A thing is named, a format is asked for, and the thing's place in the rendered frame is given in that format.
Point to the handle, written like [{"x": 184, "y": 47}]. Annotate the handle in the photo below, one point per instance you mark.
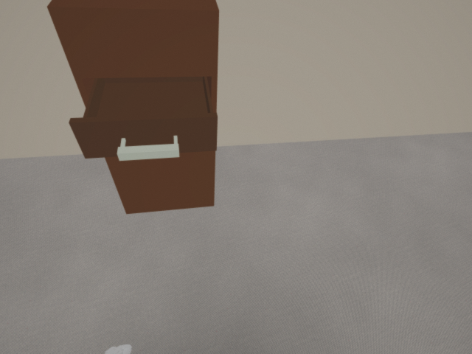
[{"x": 147, "y": 151}]

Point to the drawer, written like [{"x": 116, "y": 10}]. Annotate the drawer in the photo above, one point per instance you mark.
[{"x": 146, "y": 111}]

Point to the cabinet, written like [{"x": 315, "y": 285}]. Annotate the cabinet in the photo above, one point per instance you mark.
[{"x": 146, "y": 38}]

